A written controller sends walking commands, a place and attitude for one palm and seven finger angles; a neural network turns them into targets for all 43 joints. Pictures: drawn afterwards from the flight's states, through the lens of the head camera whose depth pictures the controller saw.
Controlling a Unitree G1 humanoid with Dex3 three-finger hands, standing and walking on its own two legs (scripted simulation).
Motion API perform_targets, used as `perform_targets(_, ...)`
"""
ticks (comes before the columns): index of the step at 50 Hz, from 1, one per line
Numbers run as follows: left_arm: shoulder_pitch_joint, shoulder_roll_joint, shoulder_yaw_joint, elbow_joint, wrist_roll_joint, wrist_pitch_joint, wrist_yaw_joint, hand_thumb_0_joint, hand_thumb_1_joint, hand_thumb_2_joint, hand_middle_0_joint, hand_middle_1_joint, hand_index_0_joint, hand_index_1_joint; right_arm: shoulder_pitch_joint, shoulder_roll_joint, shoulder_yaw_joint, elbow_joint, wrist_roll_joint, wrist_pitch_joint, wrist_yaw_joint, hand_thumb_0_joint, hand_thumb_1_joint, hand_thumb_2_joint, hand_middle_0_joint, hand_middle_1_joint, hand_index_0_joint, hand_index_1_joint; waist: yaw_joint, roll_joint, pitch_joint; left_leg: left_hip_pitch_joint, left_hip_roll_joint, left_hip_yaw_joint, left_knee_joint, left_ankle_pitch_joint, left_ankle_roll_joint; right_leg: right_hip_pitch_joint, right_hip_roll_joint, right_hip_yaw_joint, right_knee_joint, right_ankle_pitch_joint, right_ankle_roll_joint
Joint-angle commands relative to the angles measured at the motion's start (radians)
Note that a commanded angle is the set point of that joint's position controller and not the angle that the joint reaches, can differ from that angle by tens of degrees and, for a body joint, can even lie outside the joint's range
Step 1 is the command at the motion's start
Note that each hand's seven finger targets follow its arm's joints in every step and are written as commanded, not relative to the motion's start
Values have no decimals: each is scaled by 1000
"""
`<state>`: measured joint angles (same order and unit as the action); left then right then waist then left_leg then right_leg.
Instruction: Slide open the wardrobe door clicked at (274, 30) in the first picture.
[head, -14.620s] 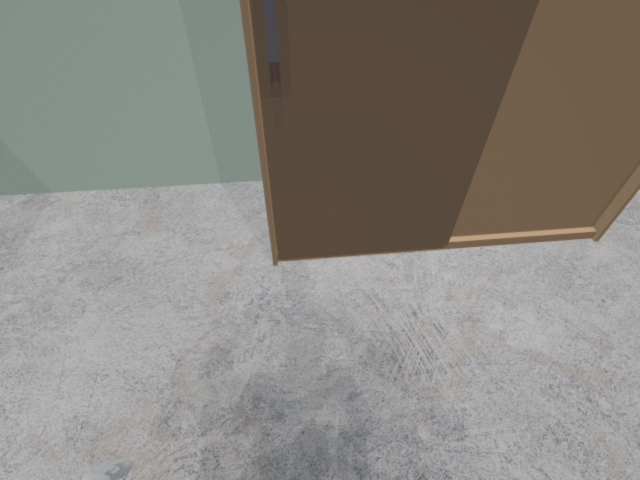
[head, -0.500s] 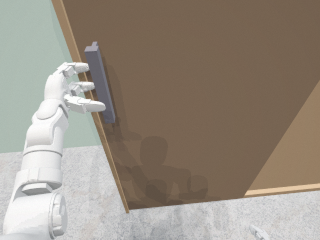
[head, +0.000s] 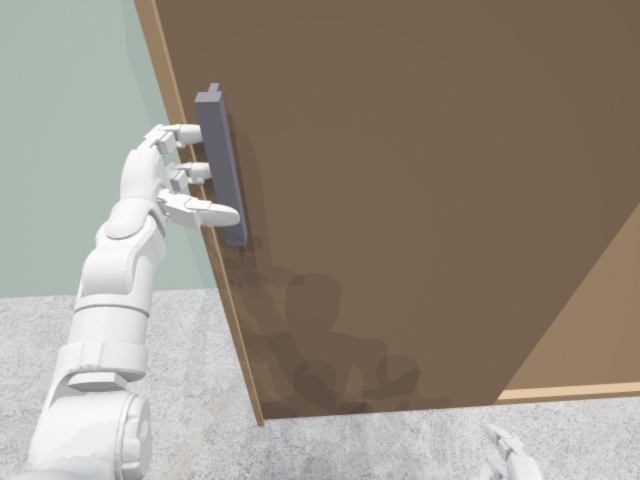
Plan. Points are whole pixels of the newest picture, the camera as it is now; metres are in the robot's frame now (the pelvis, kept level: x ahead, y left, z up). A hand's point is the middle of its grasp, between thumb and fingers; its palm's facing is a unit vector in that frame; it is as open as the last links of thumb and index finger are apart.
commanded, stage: slide the fingers in behind the handle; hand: left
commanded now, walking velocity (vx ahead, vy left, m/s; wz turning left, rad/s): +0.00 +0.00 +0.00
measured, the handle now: (227, 170) +0.45 +0.16 +0.19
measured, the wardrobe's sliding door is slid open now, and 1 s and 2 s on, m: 0.00 0.00 0.00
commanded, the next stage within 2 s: grip the handle and tug to test in 1.10 s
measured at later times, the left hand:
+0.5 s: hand (220, 185) +0.40 +0.15 +0.20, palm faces +0.12 -0.99 +0.01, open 14.0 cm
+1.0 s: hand (229, 184) +0.40 +0.14 +0.20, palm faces +0.12 -0.99 +0.01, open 14.0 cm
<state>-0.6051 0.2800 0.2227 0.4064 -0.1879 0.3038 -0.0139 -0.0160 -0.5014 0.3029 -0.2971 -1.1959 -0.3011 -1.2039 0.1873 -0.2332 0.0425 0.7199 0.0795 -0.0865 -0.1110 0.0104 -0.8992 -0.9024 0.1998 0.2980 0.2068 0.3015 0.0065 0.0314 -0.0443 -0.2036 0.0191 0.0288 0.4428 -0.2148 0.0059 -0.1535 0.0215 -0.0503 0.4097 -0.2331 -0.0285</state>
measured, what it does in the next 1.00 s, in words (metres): stands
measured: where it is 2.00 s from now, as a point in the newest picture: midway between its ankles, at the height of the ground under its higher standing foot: outside the picture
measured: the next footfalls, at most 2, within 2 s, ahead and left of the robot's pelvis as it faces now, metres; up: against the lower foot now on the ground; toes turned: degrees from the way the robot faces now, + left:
none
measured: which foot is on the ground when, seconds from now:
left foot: down 0.00-1.00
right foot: down 0.00-1.00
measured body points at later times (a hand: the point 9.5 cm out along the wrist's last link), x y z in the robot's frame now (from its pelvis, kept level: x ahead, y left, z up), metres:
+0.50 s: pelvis +0.01 -0.01 +0.00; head -0.02 -0.02 +0.45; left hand +0.38 +0.20 +0.20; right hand +0.18 -0.24 -0.09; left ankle +0.02 +0.12 -0.74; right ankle -0.01 -0.10 -0.74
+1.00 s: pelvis +0.01 -0.01 +0.00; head -0.02 -0.03 +0.45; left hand +0.39 +0.19 +0.20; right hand +0.16 -0.26 -0.10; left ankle +0.02 +0.12 -0.74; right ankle -0.01 -0.10 -0.74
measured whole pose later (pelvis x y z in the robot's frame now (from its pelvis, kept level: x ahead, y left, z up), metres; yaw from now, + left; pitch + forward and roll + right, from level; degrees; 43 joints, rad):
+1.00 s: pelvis +0.01 -0.01 +0.00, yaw +0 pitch -2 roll +0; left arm -0.57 0.23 0.18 0.34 -0.18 0.33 0.04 -0.02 -0.50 0.30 -0.30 -1.20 -0.30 -1.20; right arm 0.20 -0.24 0.03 0.74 0.07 -0.05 -0.11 0.01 -0.90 -0.90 0.20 0.30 0.21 0.30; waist 0.01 0.04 -0.04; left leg -0.17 0.03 0.02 0.43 -0.22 -0.01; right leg -0.13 0.04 -0.06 0.40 -0.24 -0.05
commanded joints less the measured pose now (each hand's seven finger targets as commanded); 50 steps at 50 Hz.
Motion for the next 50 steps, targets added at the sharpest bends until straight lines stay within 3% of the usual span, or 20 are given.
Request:
perform_targets(1,-428,200,60,-241,2,-51,11,0,-500,300,-300,-1200,-300,-1200,-100,-132,-43,-154,-5,-39,-4,0,-900,-900,200,300,200,300,6,-16,-261,156,-9,-23,-39,221,23,20,2,26,-55,217,4)
perform_targets(2,-422,156,25,-253,5,-50,12,0,-500,300,-300,-1200,-300,-1200,-102,-126,-40,-158,-5,-38,-1,0,-900,-900,200,300,200,300,6,-5,-254,159,-11,-22,-35,238,22,19,3,24,-50,235,2)
perform_targets(4,-416,160,30,-278,10,-53,22,0,-500,300,-300,-1200,-300,-1200,-105,-130,-44,-160,-6,-35,2,0,-900,-900,200,300,200,300,5,9,-247,176,-8,-24,-33,256,21,19,6,23,-52,245,1)
perform_targets(6,-417,133,10,-292,6,-46,25,0,-500,300,-300,-1200,-300,-1200,-104,-128,-44,-160,-6,-34,3,0,-900,-900,200,300,200,300,-2,-29,-239,169,-6,-24,-32,253,23,13,7,18,-51,252,4)
perform_targets(9,-385,176,52,-294,2,-34,24,0,-500,300,-300,-1200,-300,-1200,-110,-137,-45,-155,-9,-25,-1,0,-900,-900,200,300,200,300,12,-34,-231,166,-9,-20,-35,252,24,27,6,24,-54,259,5)
perform_targets(12,-398,118,6,-363,5,-36,28,0,-500,300,-300,-1200,-300,-1200,-119,-119,-44,-164,-7,-27,1,0,-900,-900,200,300,200,300,8,-13,-255,187,-9,-16,-27,293,23,36,7,19,-44,301,3)
perform_targets(14,-391,138,18,-376,8,-37,35,0,-500,300,-300,-1200,-300,-1200,-121,-126,-45,-160,-10,-24,1,0,-900,-900,200,300,200,300,11,-3,-258,197,-10,-18,-29,299,21,45,7,20,-46,303,2)
perform_targets(17,-392,117,2,-384,6,-26,37,0,-500,300,-300,-1200,-300,-1200,-128,-120,-44,-157,-9,-22,1,0,-900,-900,200,300,200,300,3,-18,-248,190,-10,-15,-30,286,22,38,7,19,-47,300,4)
perform_targets(19,-358,121,13,-363,5,-13,40,0,-500,300,-300,-1200,-300,-1200,-130,-125,-45,-154,-10,-17,-1,0,-900,-900,200,300,200,300,12,-18,-234,187,-10,-16,-33,277,21,40,7,19,-52,287,4)
perform_targets(22,-408,66,-39,-364,9,5,46,0,-500,300,-300,-1200,-300,-1200,-136,-116,-40,-152,-9,-14,0,0,-900,-900,200,300,200,300,-6,-16,-213,182,-12,-18,-32,259,22,17,7,19,-57,269,6)
perform_targets(23,-409,58,-40,-352,7,10,50,0,-500,300,-300,-1200,-300,-1200,-135,-115,-42,-150,-9,-15,0,0,-900,-900,200,300,200,300,-8,-41,-208,180,-12,-20,-32,249,22,10,8,17,-59,259,7)
perform_targets(24,-390,93,-6,-344,8,10,56,0,-500,300,-300,-1200,-300,-1200,-133,-124,-44,-146,-14,-14,0,0,-900,-900,200,300,200,300,5,-41,-215,182,-12,-20,-34,252,22,22,7,19,-61,258,6)
perform_targets(26,-404,89,-7,-331,5,14,61,0,-500,300,-300,-1200,-300,-1200,-142,-119,-39,-147,-13,-12,-3,0,-900,-900,200,300,200,300,4,-56,-210,167,-16,-16,-35,231,26,19,3,25,-64,249,11)
perform_targets(30,-424,140,34,-307,14,-1,75,0,-500,300,-300,-1200,-300,-1200,-138,-121,-38,-145,-20,-6,-3,0,-900,-900,200,300,200,300,11,-64,-225,152,-17,-12,-40,221,27,39,-5,35,-64,251,14)
perform_targets(32,-437,115,14,-297,17,-11,79,0,-500,300,-300,-1200,-300,-1200,-138,-113,-36,-145,-21,-6,-4,0,-900,-900,200,300,200,300,6,-63,-225,150,-20,-6,-36,218,28,40,-7,40,-65,262,17)
perform_targets(34,-410,150,41,-293,21,-25,78,0,-500,300,-300,-1200,-300,-1200,-131,-121,-39,-146,-23,-4,-2,0,-900,-900,200,300,200,300,17,-53,-240,151,-19,-7,-36,229,27,59,-7,41,-60,279,16)
perform_targets(36,-425,155,36,-304,19,-35,68,0,-500,300,-300,-1200,-300,-1200,-132,-118,-39,-150,-19,-4,-4,0,-900,-900,200,300,200,300,7,-47,-251,150,-19,-1,-33,226,29,62,-11,49,-61,300,21)
perform_targets(45,-447,89,-28,-313,1,-36,38,0,-500,300,-300,-1200,-300,-1200,-124,-118,-45,-153,-10,-17,-2,0,-900,-900,200,300,200,300,-8,-27,-240,163,-20,-8,-31,214,31,32,-3,40,-68,277,19)
perform_targets(48,-451,108,-4,-283,-1,-31,49,0,-500,300,-300,-1200,-300,-1200,-118,-122,-46,-140,-12,-18,-4,0,-900,-900,200,300,200,300,-10,-67,-227,148,-21,-10,-29,196,31,23,-2,41,-73,260,22)
perform_targets(50,-444,135,17,-273,4,-31,59,0,-500,300,-300,-1200,-300,-1200,-121,-125,-44,-141,-13,-14,-4,0,-900,-900,200,300,200,300,1,-63,-226,139,-21,-13,-40,187,31,33,-5,41,-74,234,20)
